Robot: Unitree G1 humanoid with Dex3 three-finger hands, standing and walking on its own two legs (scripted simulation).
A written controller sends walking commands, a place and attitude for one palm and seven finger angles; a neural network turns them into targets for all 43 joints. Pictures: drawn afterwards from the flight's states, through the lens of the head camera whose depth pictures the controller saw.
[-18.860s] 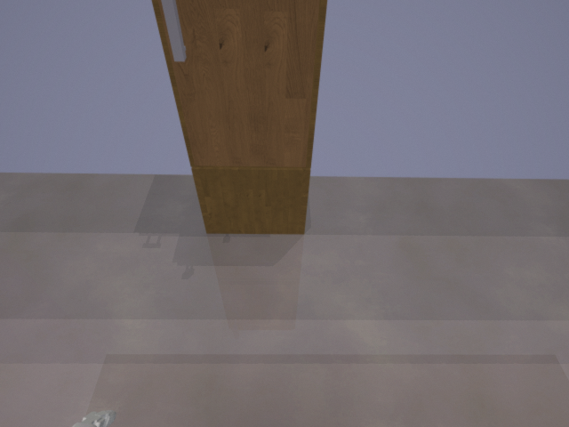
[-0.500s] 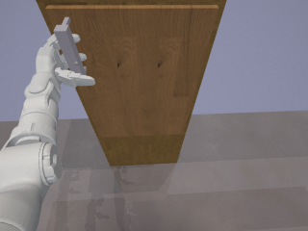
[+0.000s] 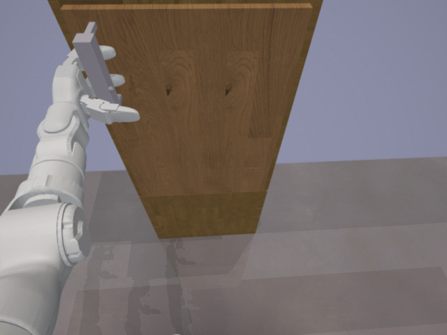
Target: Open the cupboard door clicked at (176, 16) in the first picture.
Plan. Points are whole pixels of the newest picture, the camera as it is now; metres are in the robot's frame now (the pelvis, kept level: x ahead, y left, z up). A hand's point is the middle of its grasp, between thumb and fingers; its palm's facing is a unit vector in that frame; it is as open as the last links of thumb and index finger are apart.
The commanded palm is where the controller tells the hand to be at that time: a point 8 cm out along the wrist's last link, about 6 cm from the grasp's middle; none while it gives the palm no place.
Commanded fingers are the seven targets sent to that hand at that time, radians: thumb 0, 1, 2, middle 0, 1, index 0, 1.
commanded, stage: close the thumb around the handle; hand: left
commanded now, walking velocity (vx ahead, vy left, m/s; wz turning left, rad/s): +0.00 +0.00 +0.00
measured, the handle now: (104, 75) +0.55 +0.18 +0.17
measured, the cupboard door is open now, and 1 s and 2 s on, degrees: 0 2 40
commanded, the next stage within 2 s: pull the door open along its arc in 0.66 s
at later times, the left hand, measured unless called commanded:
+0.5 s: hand (111, 89) +0.50 +0.16 +0.17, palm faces +0.02 -1.00 +0.02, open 6.8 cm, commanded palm +0.47 +0.21 +0.17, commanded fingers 0.00 0.90 0.90 -0.40 -1.35 -0.40 -1.35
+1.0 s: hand (113, 95) +0.48 +0.16 +0.17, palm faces +0.01 -1.00 +0.01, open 5.9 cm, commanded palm +0.43 +0.21 +0.17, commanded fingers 0.00 0.90 0.90 -0.40 -1.35 -0.40 -1.35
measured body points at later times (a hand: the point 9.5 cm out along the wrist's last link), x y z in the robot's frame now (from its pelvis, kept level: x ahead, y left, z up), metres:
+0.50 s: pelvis +0.00 +0.00 +0.00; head +0.06 +0.00 +0.45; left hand +0.49 +0.22 +0.17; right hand +0.02 -0.27 -0.12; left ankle +0.04 +0.11 -0.72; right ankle -0.05 -0.09 -0.72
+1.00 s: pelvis +0.01 +0.00 +0.00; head +0.05 -0.01 +0.45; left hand +0.48 +0.21 +0.17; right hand +0.04 -0.27 -0.12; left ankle +0.04 +0.11 -0.72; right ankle -0.05 -0.09 -0.72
